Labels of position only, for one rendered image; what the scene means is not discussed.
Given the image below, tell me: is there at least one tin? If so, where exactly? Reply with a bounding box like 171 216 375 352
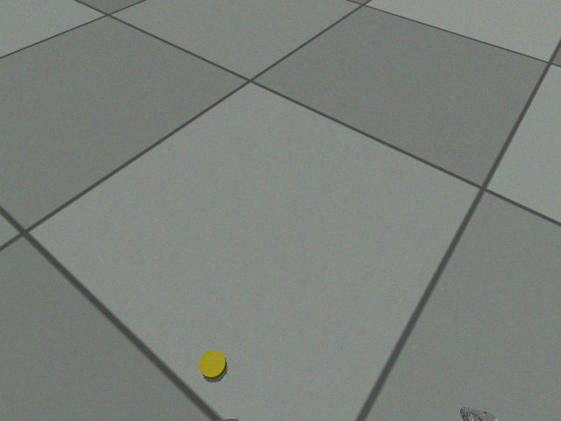
199 350 226 379

